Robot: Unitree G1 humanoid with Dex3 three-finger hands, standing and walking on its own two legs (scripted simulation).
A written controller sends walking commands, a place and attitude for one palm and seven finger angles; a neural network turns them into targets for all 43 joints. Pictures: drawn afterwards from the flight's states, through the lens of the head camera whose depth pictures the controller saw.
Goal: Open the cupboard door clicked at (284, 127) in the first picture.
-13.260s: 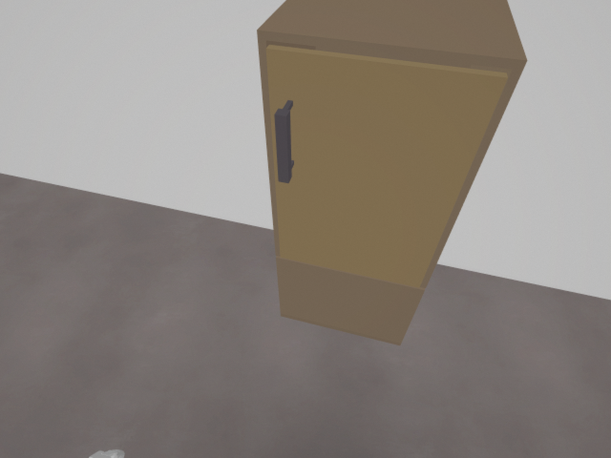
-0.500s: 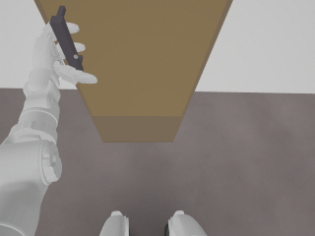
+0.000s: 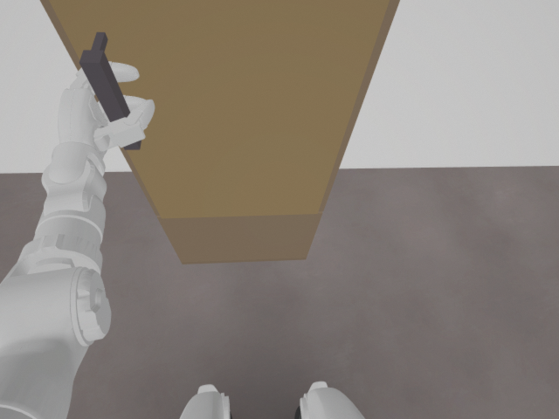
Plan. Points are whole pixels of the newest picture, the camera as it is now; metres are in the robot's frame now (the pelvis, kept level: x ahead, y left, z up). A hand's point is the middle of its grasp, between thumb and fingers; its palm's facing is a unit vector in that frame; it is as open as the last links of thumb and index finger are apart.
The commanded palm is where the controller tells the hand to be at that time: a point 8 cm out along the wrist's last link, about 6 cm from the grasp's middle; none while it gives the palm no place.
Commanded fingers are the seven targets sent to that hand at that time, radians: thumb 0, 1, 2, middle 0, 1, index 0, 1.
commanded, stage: close the thumb around the handle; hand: left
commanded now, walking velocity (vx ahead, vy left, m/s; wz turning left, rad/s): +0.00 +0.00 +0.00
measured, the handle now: (118, 96) +0.56 +0.19 +0.10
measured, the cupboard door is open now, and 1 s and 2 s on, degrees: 0 25 42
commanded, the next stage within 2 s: pull the door open along its arc in 0.18 s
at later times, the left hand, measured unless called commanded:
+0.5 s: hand (132, 125) +0.50 +0.17 +0.10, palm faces -0.01 -1.00 -0.01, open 5.6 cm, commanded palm +0.45 +0.22 +0.10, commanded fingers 0.00 0.90 0.90 -0.40 -1.35 -0.40 -1.35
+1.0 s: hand (170, 208) +0.36 +0.11 +0.10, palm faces +0.41 -0.91 +0.04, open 5.7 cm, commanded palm +0.31 +0.14 +0.10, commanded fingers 0.00 0.90 0.90 -0.40 -1.35 -0.40 -1.35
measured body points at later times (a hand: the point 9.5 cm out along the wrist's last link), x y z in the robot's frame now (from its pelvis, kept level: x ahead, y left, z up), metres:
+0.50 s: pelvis +0.01 +0.00 +0.00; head +0.10 +0.00 +0.44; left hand +0.49 +0.22 +0.10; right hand +0.02 -0.27 -0.11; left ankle +0.02 +0.12 -0.68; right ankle -0.01 -0.13 -0.68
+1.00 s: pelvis +0.01 -0.01 +0.02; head +0.04 -0.02 +0.47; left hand +0.34 +0.15 +0.10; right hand +0.17 -0.23 -0.09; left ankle +0.02 +0.12 -0.68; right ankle -0.01 -0.13 -0.68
